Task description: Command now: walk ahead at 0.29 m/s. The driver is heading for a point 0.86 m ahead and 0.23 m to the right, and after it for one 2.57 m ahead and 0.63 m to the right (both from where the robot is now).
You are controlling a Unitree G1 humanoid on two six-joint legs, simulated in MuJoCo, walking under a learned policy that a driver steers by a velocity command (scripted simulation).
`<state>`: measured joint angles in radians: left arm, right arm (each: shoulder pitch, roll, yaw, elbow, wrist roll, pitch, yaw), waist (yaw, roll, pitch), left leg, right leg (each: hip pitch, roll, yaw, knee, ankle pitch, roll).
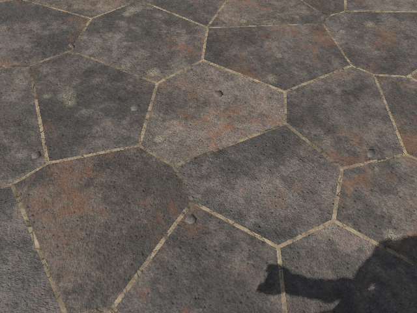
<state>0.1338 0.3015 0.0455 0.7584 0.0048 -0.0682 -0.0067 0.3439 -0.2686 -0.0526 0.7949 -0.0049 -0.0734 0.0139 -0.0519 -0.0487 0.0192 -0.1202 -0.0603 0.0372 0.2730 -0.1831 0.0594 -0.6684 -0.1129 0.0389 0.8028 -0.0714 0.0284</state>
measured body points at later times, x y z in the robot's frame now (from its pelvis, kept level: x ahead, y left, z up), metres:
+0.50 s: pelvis +0.14 -0.02 -0.02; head +0.15 -0.01 +0.43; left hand +0.27 +0.22 -0.14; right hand +0.21 -0.29 -0.14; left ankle +0.14 +0.12 -0.75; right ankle +0.21 -0.14 -0.75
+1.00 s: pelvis +0.18 -0.02 -0.01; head +0.22 -0.04 +0.44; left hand +0.36 +0.23 -0.12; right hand +0.26 -0.33 -0.13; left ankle +0.17 +0.12 -0.68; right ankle +0.21 -0.13 -0.75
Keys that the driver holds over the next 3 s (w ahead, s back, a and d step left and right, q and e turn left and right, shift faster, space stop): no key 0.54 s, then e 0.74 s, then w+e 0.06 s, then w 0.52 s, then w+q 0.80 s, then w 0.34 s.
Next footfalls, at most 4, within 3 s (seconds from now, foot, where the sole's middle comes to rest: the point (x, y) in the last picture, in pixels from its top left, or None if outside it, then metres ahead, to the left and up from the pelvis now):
0.14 right None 0.25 -0.13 -0.78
0.44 left None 0.18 0.12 -0.78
1.20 left None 0.27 0.10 -0.78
1.64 right None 0.19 -0.17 -0.78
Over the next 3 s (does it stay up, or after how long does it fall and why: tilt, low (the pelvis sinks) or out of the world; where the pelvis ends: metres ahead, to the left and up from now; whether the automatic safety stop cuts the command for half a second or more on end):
stays up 0.89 -0.30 -0.01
